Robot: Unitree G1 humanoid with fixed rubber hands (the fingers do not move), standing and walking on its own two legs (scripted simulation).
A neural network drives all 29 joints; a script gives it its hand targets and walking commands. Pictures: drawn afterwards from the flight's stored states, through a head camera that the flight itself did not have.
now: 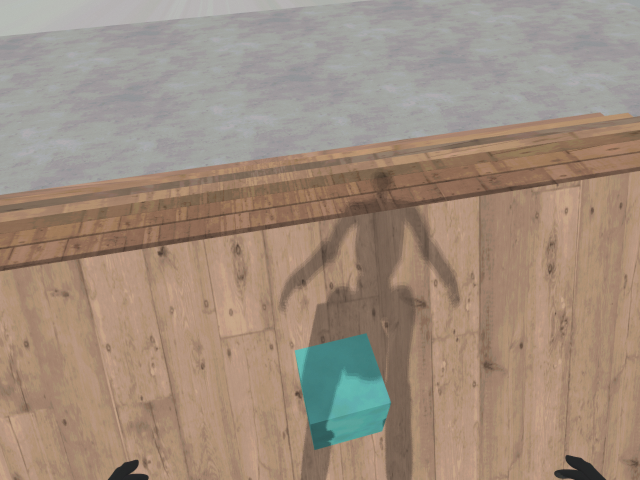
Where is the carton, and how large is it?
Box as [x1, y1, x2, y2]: [295, 333, 390, 449]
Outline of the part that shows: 366,333 295,350 299,377 314,449 377,432 382,429 390,401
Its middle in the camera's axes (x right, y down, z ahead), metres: +0.05 +0.44 +1.12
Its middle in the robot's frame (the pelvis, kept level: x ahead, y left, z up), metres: +0.46 +0.00 -0.66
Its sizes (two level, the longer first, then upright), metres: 0.210 0.200 0.250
